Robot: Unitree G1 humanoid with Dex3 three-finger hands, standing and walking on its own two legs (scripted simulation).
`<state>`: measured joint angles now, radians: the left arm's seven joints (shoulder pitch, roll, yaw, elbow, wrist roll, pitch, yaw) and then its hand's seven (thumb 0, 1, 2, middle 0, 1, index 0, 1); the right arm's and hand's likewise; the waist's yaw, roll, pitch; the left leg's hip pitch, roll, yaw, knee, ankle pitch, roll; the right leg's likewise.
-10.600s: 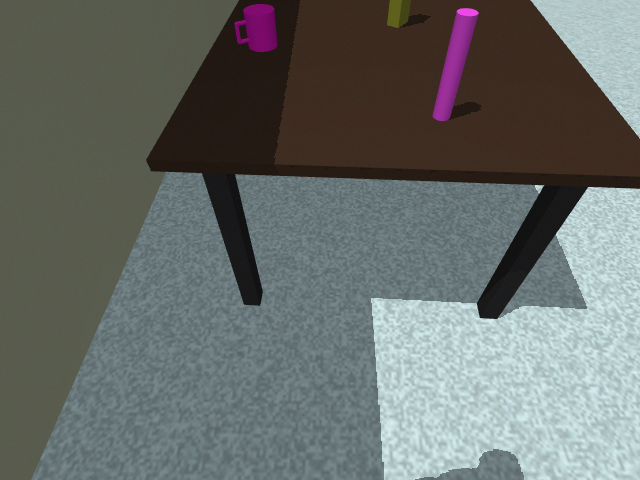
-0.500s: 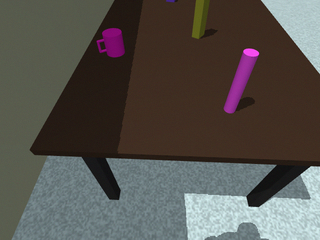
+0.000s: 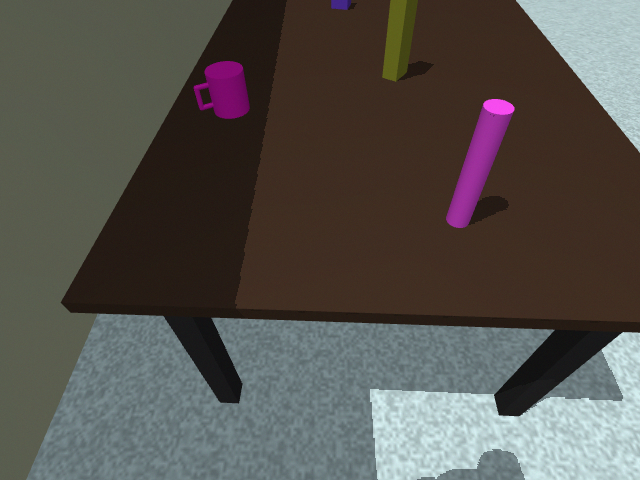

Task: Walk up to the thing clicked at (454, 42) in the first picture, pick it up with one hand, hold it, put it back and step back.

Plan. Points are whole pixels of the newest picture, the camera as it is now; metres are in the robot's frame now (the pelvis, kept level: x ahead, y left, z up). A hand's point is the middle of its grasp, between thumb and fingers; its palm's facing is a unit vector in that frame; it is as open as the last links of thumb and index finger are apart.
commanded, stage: stand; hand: right
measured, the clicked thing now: (475, 171) +0.56 -0.21 +0.07
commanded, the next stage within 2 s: rise first in 0.36 s
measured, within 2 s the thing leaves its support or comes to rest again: neither
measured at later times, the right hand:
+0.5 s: hand out of the picture +0.07 -0.25 -0.16, palm faces -0.01 +0.94 -0.33, open 7.5 cm
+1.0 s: hand (550, 448) +0.19 -0.25 -0.06, palm faces +0.25 +0.90 -0.35, open 16.3 cm
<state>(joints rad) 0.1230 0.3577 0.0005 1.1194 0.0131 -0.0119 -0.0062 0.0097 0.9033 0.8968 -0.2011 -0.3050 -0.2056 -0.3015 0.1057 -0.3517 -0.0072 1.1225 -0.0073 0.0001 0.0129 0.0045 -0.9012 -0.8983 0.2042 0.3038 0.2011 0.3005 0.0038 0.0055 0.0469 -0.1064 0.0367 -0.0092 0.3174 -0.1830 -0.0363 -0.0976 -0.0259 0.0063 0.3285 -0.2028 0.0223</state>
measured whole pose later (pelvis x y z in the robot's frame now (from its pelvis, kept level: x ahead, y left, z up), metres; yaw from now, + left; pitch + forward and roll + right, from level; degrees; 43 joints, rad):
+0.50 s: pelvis +0.00 +0.00 +0.00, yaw +0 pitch -1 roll +0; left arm 0.13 0.36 0.00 1.09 0.00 -0.01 0.00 0.01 0.89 0.89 -0.19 -0.30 -0.20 -0.29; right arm 0.12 -0.35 -0.01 1.09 0.01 0.00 0.01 0.01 -0.89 -0.89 0.20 0.29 0.19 0.29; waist 0.00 0.00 0.05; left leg -0.13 0.04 -0.01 0.34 -0.19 -0.04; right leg -0.12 -0.02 0.01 0.35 -0.21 0.02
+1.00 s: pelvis +0.01 +0.00 -0.01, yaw +0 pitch +1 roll +0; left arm 0.23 0.23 0.07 0.63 -0.03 -0.08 0.08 0.00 -0.31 0.09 -0.07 -0.06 -0.07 -0.06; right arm 0.27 -0.29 -0.16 0.42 0.04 -0.06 -0.08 0.00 0.28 -0.11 0.06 0.06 0.05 0.06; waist -0.02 -0.02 0.00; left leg -0.20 0.03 0.00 0.43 -0.25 -0.03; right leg -0.19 -0.03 0.02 0.44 -0.26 0.03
